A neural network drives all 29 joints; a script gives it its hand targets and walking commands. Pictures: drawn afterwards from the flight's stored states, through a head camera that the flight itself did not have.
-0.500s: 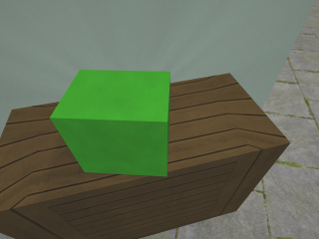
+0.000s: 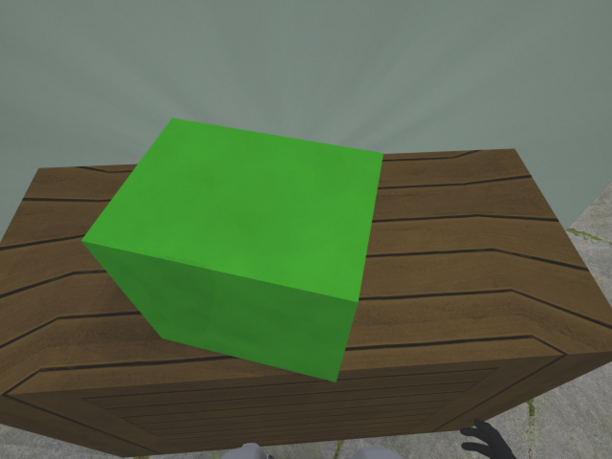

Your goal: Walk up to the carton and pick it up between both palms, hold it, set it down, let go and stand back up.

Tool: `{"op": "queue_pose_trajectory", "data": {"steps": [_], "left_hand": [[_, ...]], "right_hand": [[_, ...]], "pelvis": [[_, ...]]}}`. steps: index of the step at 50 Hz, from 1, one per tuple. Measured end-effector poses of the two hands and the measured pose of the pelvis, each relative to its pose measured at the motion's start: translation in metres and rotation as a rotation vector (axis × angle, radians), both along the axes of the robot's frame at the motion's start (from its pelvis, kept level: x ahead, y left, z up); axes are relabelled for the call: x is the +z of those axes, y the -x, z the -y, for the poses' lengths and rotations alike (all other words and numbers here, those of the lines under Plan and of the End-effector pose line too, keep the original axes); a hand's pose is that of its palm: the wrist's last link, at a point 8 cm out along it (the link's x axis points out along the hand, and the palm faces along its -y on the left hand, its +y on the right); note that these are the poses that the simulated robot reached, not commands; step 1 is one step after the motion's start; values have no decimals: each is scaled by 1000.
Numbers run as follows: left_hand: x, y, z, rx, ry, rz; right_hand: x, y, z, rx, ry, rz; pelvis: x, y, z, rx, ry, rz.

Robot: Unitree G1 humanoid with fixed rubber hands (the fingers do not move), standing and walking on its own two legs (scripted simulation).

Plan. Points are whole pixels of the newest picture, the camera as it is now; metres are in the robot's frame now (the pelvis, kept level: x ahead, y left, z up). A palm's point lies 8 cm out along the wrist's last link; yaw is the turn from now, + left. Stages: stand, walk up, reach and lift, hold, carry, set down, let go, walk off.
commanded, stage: walk up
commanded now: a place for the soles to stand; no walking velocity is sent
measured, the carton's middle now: (258, 257) +0.36 +0.07 +0.06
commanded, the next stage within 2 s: none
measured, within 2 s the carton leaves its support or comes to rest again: neither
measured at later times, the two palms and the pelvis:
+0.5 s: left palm out of the picture +0.01 +0.30 -0.10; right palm out of the picture +0.12 -0.23 -0.10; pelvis -0.02 +0.01 +0.00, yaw +7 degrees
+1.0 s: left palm out of the picture +0.03 +0.30 -0.08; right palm out of the picture +0.12 -0.21 -0.09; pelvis -0.02 +0.02 +0.01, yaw +8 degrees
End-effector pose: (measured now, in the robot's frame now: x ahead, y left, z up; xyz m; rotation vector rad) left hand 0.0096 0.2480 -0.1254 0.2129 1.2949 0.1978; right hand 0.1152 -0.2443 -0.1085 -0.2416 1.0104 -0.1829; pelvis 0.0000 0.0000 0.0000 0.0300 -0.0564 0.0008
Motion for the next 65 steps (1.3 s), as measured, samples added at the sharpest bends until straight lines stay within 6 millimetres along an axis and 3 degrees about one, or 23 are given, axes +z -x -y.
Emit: {"op": "queue_pose_trajectory", "data": {"steps": [4,7,10,17,23,27,32,38,45,55,65], "left_hand": [[10,-42,12,-44,-17,151],[20,-59,16,-51,-46,237],[38,-66,8,-31,-92,297],[61,-52,-22,3,-159,316],[38,-16,-48,62,-118,277],[24,6,-44,86,-52,216],[23,15,-30,78,-8,226],[34,5,-36,62,-13,264],[44,-7,-48,46,-50,289],[45,-27,-45,18,-60,308],[42,-29,-73,14,-94,321]], "right_hand": [[-6,-4,16,-6,-21,11],[-11,-5,28,3,-35,-1],[-7,-4,35,32,-23,-30],[3,0,29,102,-2,-54],[5,-7,-8,181,-13,-23],[16,-6,-22,184,-20,16],[26,-14,-26,185,-23,56],[32,-17,-32,198,-33,95],[23,-2,-33,196,-47,48],[19,-1,-28,202,-46,29],[23,5,-29,210,-2,34]], "pelvis": [[-4,1,10,-5,2,2],[-5,2,18,18,28,20],[0,3,19,25,9,10],[11,10,10,85,9,-9],[1,21,-8,114,5,2],[4,23,-12,124,13,-3],[8,23,-16,130,33,-2],[12,24,-22,127,37,-17],[14,22,-23,131,37,-30],[11,19,-23,136,40,-36],[5,34,-37,136,35,-13]]}}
